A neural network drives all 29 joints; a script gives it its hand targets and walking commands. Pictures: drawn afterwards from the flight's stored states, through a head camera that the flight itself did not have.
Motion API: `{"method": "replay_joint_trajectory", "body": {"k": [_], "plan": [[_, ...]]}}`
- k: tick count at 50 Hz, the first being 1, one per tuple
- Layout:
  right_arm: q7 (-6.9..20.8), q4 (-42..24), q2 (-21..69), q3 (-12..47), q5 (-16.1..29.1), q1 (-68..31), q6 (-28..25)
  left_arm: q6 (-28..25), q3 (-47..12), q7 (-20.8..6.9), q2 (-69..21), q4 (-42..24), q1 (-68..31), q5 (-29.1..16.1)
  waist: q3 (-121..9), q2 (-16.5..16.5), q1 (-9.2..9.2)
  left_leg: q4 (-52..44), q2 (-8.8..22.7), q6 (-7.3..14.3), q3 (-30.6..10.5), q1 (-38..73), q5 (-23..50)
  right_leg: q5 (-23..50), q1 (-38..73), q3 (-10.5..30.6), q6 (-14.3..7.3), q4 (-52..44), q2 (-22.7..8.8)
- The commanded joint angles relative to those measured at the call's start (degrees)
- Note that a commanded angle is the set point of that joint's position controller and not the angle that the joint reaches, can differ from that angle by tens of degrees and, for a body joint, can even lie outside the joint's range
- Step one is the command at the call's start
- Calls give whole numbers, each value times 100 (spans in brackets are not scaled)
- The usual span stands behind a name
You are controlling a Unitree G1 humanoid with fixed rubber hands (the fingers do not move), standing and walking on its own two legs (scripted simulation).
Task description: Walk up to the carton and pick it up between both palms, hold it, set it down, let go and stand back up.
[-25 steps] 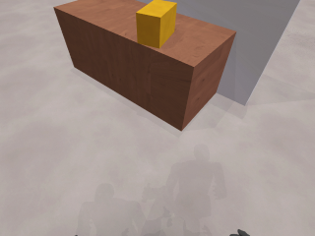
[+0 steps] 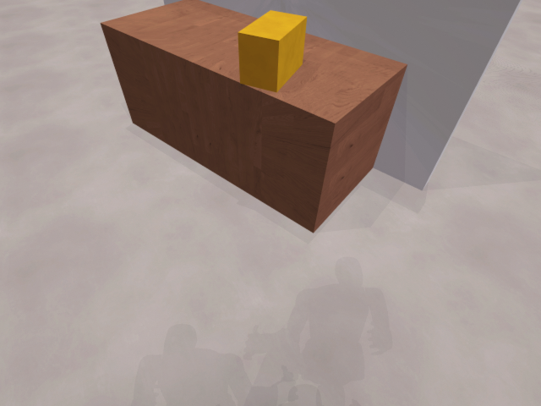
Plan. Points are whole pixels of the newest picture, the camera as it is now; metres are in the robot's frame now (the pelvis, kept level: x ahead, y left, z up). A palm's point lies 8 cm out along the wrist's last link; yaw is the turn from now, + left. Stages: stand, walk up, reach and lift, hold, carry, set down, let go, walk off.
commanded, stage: stand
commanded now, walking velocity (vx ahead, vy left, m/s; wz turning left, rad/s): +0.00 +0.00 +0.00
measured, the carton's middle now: (273, 50) +1.39 -0.03 -0.05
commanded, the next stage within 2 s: none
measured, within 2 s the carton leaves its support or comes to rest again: neither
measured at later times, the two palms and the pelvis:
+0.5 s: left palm out of the picture +0.05 +0.24 -0.12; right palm out of the picture +0.06 -0.24 -0.11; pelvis -0.01 +0.00 +0.00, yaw +1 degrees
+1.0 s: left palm out of the picture +0.03 +0.24 -0.12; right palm out of the picture +0.05 -0.25 -0.11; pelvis -0.01 +0.00 +0.00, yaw +1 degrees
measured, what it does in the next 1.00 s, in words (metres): stands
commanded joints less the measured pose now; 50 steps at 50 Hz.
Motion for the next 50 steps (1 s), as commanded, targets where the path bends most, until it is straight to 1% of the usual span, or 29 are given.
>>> {"method": "replay_joint_trajectory", "body": {"k": [1, 2, 3, 6, 7, 9, 13, 14, 15, 16, 17, 19, 21, 24, 26, 27, 30, 33, 35, 39, 41, 43, 44, 45, 48, 50], "plan": [[-46, -658, -852, -245, 0, -15, -175, -184, 238, 45, 862, -587, 21, -7, -198, 57, 3, -729, 416, 224, -468, -101, 1040, 769, -68, 540, -209, -877, -470], [-47, -641, -851, -249, 4, -26, -169, -184, 227, 45, 864, -576, 44, -14, -180, 19, 8, -715, 409, 225, -460, -71, 1003, 728, -92, 562, -215, -901, -480], [-44, -637, -850, -249, 4, -13, -168, -186, 225, 45, 854, -571, 43, -12, -154, 66, 18, -718, 407, 212, -463, -74, 1042, 733, -123, 548, -210, -915, -472], [-41, -578, -831, -232, 15, 47, -166, -176, 232, 44, 887, -515, 58, -11, -148, 116, -2, -805, 409, 225, -506, -155, 852, 578, -84, 534, -214, -939, -464], [-41, -577, -841, -233, 13, 54, -170, -176, 233, 44, 902, -512, 68, -8, -188, 63, -1, -811, 411, 219, -508, -135, 835, 571, -63, 540, -210, -930, -466], [-43, -551, -872, -233, 8, 16, -165, -173, 224, 46, 887, -484, 109, 6, -118, 108, 18, -845, 403, 233, -496, -140, 702, 472, -126, 574, -206, -976, -474], [-44, -476, -857, -213, 16, 122, -165, -180, 226, 48, 933, -413, 115, -17, -24, 41, -10, -822, 391, 219, -513, -134, 731, 389, -197, 608, -217, -1070, -498], [-47, -473, -869, -219, 15, 124, -169, -183, 225, 48, 920, -411, 156, -11, -65, 105, -7, -830, 398, 219, -505, -103, 753, 421, -199, 606, -221, -1078, -498], [-49, -456, -875, -224, 17, 131, -172, -188, 216, 47, 912, -391, 158, -9, -103, 98, -10, -855, 394, 210, -510, -91, 732, 402, -197, 586, -213, -1081, -484], [-50, -435, -851, -221, 15, 160, -170, -184, 222, 50, 925, -393, 137, -11, -37, 34, -29, -870, 386, 199, -523, -143, 694, 347, -210, 578, -212, -1084, -483], [-50, -423, -868, -220, 12, 174, -166, -183, 226, 50, 924, -363, 158, -15, -76, 73, -13, -891, 390, 202, -521, -156, 649, 300, -199, 579, -201, -1085, -469], [-52, -370, -883, -223, 1, 193, -165, -180, 224, 52, 906, -326, 206, -20, -97, 38, -12, -883, 396, 192, -527, -149, 617, 271, -172, 568, -197, -1093, -473], [-56, -355, -875, -215, -3, 193, -168, -179, 223, 52, 919, -315, 202, -20, -69, 14, 0, -864, 399, 197, -546, -142, 690, 329, -189, 577, -205, -1105, -481], [-57, -316, -873, -200, 10, 192, -169, -180, 213, 56, 942, -260, 252, -19, -110, 127, 2, -874, 376, 188, -528, -143, 645, 310, -203, 609, -224, -1150, -495], [-62, -266, -896, -196, 13, 237, -171, -175, 205, 60, 946, -247, 258, -12, -96, 46, -18, -901, 395, 178, -559, -143, 647, 299, -197, 604, -217, -1127, -493], [-64, -237, -912, -197, 9, 214, -169, -180, 201, 63, 924, -237, 267, -15, -110, 108, 7, -896, 395, 182, -540, -130, 714, 351, -175, 596, -215, -1149, -493], [-64, -187, -867, -176, 17, 262, -166, -182, 201, 68, 955, -174, 266, -32, -28, 92, -29, -923, 391, 194, -561, -181, 719, 353, -178, 584, -196, -1130, -497], [-71, -138, -906, -169, 15, 268, -162, -174, 194, 67, 945, -116, 351, -25, -91, 23, 6, -936, 414, 192, -566, -184, 653, 292, -119, 575, -212, -1174, -501], [-70, -101, -911, -167, 17, 251, -162, -168, 187, 72, 932, -93, 327, -20, 10, 62, 1, -963, 392, 174, -557, -230, 645, 304, -176, 576, -188, -1173, -479], [-76, -11, -898, -145, 24, 268, -158, -170, 182, 85, 965, -31, 380, -22, -20, 133, -8, -984, 403, 182, -585, -227, 641, 306, -139, 603, -206, -1199, -505], [-77, 15, -893, -137, 27, 316, -163, -168, 180, 87, 981, -17, 358, -36, -16, 7, -11, -983, 391, 170, -600, -239, 620, 261, -156, 581, -199, -1215, -502], [-85, 37, -917, -142, 18, 323, -156, -164, 164, 85, 957, 33, 398, -37, 92, -7, -20, -979, 389, 172, -605, -208, 653, 221, -253, 598, -205, -1254, -516], [-86, 74, -920, -134, 8, 326, -156, -167, 173, 89, 971, 51, 418, -34, 26, 84, -2, -981, 400, 172, -587, -185, 683, 252, -212, 606, -203, -1256, -504], [-87, 112, -915, -135, 9, 329, -157, -175, 172, 92, 993, 67, 390, -32, 5, 67, -23, -959, 389, 161, -582, -182, 718, 315, -163, 611, -204, -1246, -509], [-95, 132, -925, -130, 17, 321, -164, -174, 173, 94, 950, 106, 415, -38, -52, 165, -16, -996, 405, 157, -607, -198, 755, 399, -89, 587, -207, -1228, -502], [-106, 179, -903, -110, 22, 313, -160, -172, 161, 102, 988, 157, 450, -40, -79, 118, 2, -985, 405, 157, -602, -144, 820, 457, -70, 584, -213, -1243, -518]]}}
